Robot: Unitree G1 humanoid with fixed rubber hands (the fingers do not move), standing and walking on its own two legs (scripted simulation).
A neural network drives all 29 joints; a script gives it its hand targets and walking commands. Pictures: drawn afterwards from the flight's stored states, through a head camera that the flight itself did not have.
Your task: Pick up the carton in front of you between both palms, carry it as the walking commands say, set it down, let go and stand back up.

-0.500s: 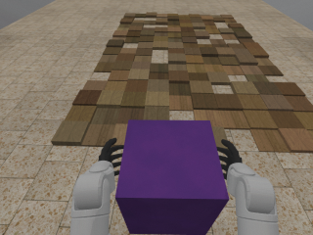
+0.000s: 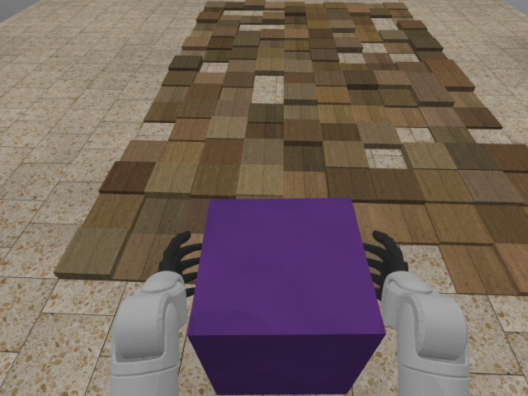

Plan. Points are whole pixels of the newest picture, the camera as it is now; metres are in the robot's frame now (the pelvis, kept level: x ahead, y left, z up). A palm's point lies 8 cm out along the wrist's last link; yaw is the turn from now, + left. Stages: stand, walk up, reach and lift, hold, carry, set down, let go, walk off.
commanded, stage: carry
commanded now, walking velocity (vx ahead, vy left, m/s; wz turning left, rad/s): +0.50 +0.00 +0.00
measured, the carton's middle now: (280, 300) +0.28 +0.00 +0.00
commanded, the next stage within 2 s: none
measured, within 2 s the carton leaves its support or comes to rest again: neither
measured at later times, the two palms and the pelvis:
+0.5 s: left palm (197, 117) +0.63 +0.16 +0.11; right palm (344, 121) +0.60 -0.14 +0.11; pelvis +0.33 +0.03 +0.00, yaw -4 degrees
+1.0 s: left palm (226, 27) +1.03 +0.13 +0.15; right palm (331, 27) +1.04 -0.17 +0.14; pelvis +0.64 -0.02 +0.01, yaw -2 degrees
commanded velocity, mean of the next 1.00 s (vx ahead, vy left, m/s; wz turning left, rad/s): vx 0.50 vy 0.00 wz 0.00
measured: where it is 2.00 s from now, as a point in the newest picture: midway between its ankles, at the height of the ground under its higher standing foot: (275, 190)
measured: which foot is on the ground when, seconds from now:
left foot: up 0.00-0.38, down 0.40-0.92, up 0.94-1.00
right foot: down 0.00-0.40, up 0.42-0.86, down 0.88-1.00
